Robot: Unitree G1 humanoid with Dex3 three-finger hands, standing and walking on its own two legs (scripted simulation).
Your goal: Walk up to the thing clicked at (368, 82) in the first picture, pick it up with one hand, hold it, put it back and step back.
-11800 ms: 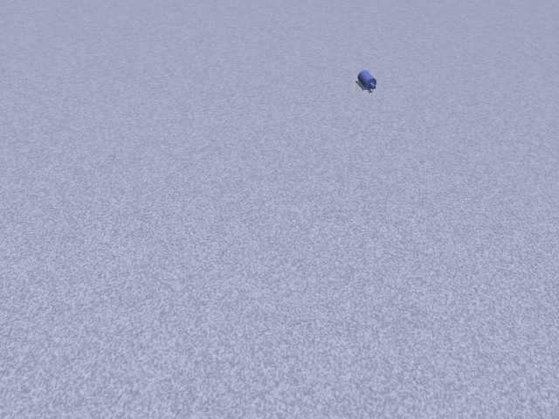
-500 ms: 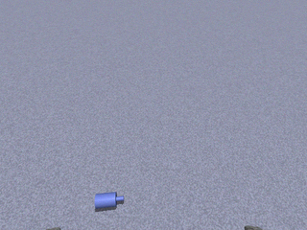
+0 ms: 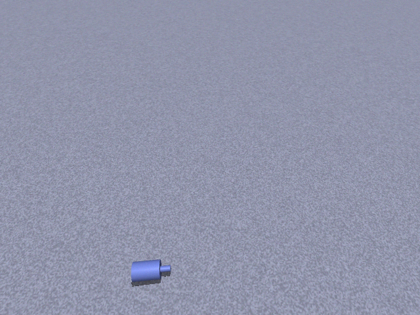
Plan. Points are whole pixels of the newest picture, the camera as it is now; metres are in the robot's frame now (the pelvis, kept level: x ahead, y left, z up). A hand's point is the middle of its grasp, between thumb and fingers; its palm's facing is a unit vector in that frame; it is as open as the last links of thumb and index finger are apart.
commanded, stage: walk up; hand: left
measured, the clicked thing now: (152, 269) +0.42 +0.24 -0.74
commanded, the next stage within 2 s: none
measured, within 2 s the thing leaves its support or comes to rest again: neither
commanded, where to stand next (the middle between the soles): +0.04 +0.01 m, yaw +2 degrees
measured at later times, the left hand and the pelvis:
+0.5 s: hand out of the picture +0.10 +0.25 -0.16, palm faces +0.00 -0.94 -0.33, open 7.4 cm; pelvis +0.00 +0.00 +0.00, yaw +0 degrees
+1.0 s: hand out of the picture -0.05 +0.25 -0.13, palm faces +0.07 -0.84 -0.54, open 7.4 cm; pelvis -0.05 -0.05 -0.02, yaw +4 degrees
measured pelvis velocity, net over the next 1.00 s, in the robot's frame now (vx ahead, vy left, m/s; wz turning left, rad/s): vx -0.05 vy -0.05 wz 0.07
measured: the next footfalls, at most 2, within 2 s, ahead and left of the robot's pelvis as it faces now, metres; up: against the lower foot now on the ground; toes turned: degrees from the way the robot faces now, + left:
right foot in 0.74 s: -0.05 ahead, -0.18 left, +0.00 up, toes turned +1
left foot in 1.18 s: +0.05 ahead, +0.13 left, +0.00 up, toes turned +6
